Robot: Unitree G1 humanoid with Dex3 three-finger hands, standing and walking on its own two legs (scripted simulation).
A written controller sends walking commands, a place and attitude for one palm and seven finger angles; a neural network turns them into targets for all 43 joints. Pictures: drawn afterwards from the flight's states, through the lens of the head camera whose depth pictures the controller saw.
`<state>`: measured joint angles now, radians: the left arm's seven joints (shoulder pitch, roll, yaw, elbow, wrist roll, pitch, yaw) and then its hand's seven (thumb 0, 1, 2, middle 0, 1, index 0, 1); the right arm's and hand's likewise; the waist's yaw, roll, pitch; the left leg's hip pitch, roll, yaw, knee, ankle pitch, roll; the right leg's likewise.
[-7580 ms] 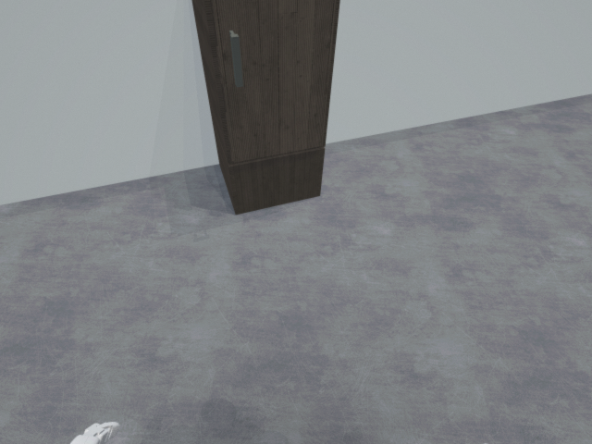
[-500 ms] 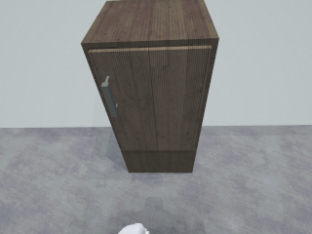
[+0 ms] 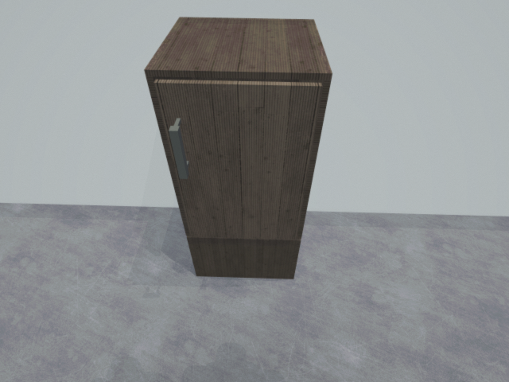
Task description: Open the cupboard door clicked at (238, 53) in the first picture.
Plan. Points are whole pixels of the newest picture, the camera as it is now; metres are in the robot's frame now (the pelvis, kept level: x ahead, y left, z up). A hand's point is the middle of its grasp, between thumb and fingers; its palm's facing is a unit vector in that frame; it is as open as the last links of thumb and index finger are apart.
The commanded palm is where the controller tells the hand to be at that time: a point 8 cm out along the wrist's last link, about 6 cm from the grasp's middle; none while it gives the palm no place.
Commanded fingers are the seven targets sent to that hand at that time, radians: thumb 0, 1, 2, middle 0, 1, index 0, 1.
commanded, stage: come to a stop and stand still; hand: left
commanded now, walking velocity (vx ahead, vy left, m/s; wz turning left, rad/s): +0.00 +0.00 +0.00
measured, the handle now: (181, 149) +0.67 +0.24 -0.02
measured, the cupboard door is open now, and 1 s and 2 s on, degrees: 0 0 0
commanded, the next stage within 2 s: look again from close up in 0.52 s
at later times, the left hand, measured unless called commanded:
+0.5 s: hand out of the picture -0.04 +0.17 -0.17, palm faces +0.05 -0.98 -0.17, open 7.3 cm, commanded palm none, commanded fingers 0.00 0.90 0.90 -0.20 -0.30 -0.20 -0.30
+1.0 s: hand out of the picture -0.03 +0.16 -0.17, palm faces +0.06 -0.99 -0.16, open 7.4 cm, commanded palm none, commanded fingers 0.00 0.90 0.90 -0.20 -0.30 -0.20 -0.30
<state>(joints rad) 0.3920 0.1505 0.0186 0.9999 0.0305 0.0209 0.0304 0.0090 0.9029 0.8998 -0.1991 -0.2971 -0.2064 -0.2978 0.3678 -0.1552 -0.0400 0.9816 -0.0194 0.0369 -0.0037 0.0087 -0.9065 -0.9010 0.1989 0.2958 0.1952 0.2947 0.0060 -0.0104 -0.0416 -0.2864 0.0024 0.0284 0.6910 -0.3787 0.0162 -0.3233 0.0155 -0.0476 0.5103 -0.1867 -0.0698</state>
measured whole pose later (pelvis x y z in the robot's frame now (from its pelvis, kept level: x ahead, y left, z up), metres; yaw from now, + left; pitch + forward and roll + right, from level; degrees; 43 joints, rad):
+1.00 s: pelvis -0.01 +0.01 +0.00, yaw +0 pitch +0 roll +1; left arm 0.34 0.11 0.01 1.12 0.01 -0.01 0.03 0.01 0.91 0.90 -0.20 -0.30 -0.20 -0.30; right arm 0.40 -0.08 0.01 1.10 -0.02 -0.02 -0.03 0.01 -0.91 -0.90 0.20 0.30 0.19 0.29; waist 0.00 0.00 -0.01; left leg -0.17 -0.01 0.02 0.48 -0.31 0.01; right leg -0.33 0.03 -0.03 0.49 -0.16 -0.05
